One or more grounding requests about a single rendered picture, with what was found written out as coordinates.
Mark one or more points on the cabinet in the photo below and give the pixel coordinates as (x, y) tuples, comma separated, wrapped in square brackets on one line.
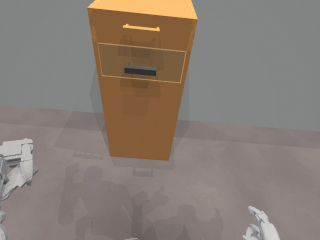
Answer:
[(141, 114)]

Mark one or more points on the robot right hand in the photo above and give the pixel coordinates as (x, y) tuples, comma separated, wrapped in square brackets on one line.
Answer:
[(265, 231)]

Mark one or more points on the handle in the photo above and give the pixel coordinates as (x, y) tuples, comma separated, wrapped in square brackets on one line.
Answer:
[(140, 70), (141, 31)]

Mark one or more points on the robot left hand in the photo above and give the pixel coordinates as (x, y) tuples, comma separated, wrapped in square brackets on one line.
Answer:
[(18, 154)]

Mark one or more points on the drawer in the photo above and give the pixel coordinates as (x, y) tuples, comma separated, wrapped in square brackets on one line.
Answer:
[(114, 57)]

